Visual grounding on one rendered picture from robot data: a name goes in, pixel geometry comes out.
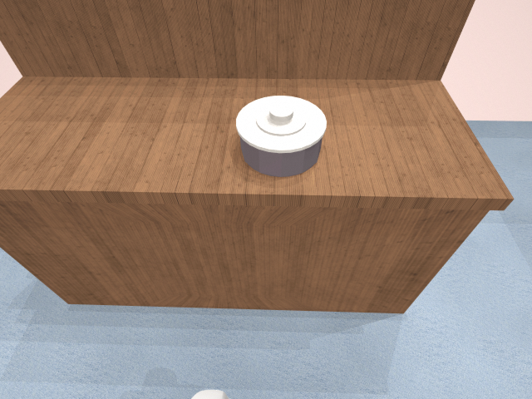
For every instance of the knob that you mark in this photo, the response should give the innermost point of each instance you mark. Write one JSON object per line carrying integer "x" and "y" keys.
{"x": 281, "y": 112}

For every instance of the pot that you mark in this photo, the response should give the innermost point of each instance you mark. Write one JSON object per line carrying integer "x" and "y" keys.
{"x": 280, "y": 164}

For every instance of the table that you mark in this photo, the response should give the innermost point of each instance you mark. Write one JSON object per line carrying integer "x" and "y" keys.
{"x": 123, "y": 182}

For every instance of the lid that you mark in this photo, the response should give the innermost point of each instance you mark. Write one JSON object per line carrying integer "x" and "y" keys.
{"x": 304, "y": 130}

